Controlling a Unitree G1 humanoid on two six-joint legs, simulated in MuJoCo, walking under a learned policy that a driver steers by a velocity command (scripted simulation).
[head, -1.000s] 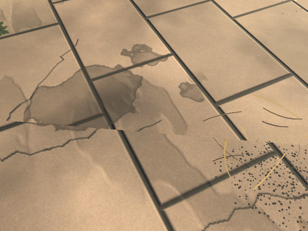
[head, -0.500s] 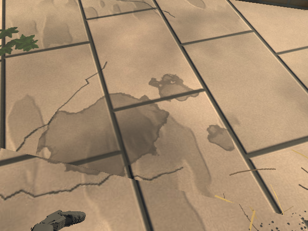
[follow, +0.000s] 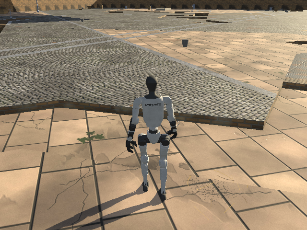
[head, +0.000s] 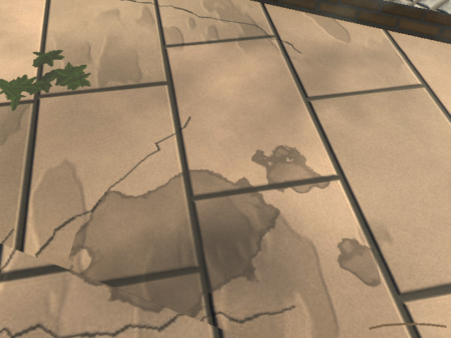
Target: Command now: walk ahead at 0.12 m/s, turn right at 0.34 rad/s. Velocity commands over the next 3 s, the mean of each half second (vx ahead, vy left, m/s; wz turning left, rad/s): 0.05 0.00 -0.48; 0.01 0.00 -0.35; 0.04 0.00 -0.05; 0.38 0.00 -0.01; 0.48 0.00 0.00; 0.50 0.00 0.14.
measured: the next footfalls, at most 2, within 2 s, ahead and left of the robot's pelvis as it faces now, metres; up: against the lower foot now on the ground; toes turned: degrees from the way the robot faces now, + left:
right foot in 0.40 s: +0.00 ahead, -0.11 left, +0.00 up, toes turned -16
left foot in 0.88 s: +0.06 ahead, +0.07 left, +0.00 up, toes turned -27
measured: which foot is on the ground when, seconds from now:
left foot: down 0.00-0.40, up 0.42-0.86, down 0.88-1.00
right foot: up 0.00-0.38, down 0.40-0.88, up 0.90-1.00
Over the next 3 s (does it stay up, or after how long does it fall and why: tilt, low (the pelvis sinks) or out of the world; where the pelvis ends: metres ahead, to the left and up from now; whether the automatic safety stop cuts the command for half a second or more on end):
stays up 0.68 -0.32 -0.16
